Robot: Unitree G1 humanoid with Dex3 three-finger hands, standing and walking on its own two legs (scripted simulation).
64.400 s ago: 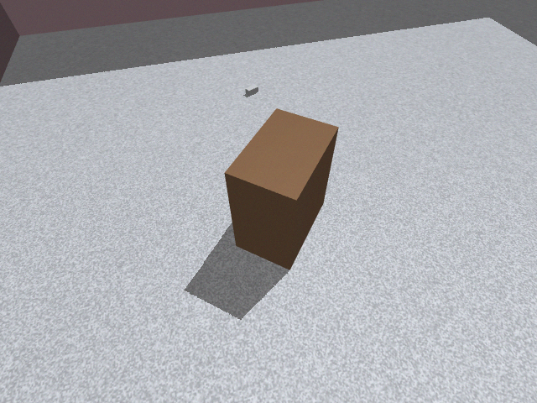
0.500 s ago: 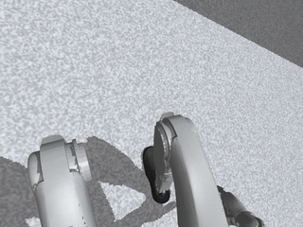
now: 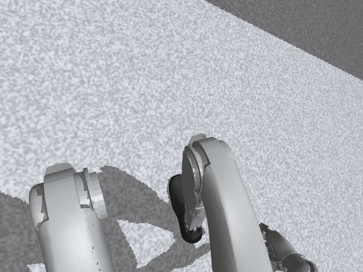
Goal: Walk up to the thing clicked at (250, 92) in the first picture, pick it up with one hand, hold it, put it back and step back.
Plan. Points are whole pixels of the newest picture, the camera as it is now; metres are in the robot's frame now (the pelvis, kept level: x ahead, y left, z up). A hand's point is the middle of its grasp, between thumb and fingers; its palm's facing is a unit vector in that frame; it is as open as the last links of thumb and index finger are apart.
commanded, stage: rise first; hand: left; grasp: from above
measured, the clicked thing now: out of the picture +0.48 +0.39 -0.29
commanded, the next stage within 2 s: approach in 0.56 s
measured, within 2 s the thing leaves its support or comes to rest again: neither
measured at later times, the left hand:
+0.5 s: hand out of the picture +0.44 +0.43 -0.16, palm faces -0.46 -0.11 -0.88, open 13.0 cm
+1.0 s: hand out of the picture +0.47 +0.39 -0.17, palm faces -0.42 -0.09 -0.90, open 12.8 cm
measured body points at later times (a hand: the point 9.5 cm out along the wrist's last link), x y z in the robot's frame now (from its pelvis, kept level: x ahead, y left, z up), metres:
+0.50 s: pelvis +0.00 +0.00 +0.00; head +0.25 +0.14 +0.35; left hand +0.46 +0.43 -0.11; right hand +0.10 -0.27 -0.07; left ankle +0.07 +0.12 -0.28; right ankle +0.13 -0.15 -0.27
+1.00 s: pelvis +0.00 +0.00 +0.00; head +0.25 +0.15 +0.35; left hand +0.49 +0.39 -0.12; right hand +0.08 -0.26 -0.06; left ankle +0.07 +0.12 -0.28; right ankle +0.13 -0.15 -0.27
